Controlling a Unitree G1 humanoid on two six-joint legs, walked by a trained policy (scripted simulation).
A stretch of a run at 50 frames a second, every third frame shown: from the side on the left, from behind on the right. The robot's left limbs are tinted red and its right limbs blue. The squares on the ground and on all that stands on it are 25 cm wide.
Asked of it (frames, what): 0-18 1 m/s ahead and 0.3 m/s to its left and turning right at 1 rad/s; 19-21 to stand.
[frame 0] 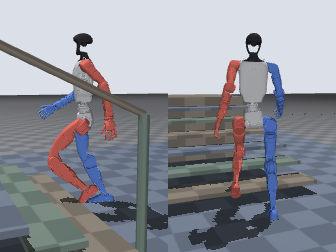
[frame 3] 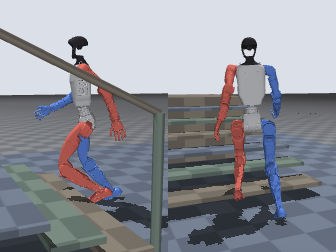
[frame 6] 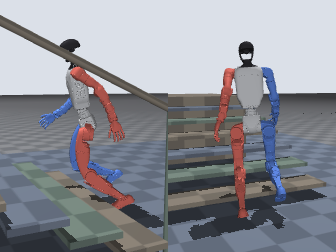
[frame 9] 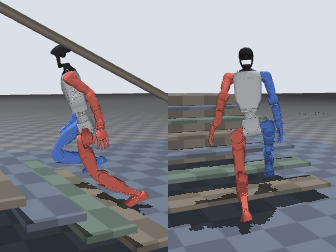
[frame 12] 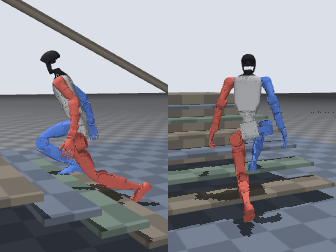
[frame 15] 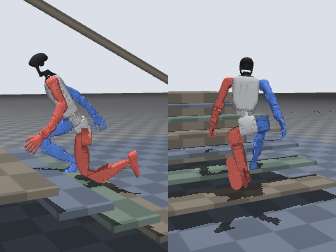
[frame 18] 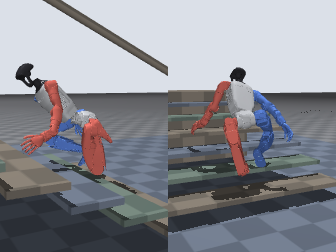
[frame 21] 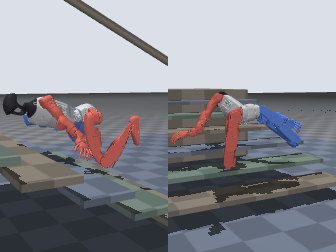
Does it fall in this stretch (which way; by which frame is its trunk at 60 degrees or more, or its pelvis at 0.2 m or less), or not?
yes: goes over forward and to its left; its trunk at 60 degrees or more by frame 21
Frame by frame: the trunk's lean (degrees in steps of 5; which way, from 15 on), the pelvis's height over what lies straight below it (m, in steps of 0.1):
0: 0, 0.7
3: 5, 0.7
6: 10, 0.6
9: 20 forward, 0.6
12: 25 forward, 0.5
15: 30 forward, 0.4
18: 45 forward, 0.4
21: 75 forward and to its left, 0.4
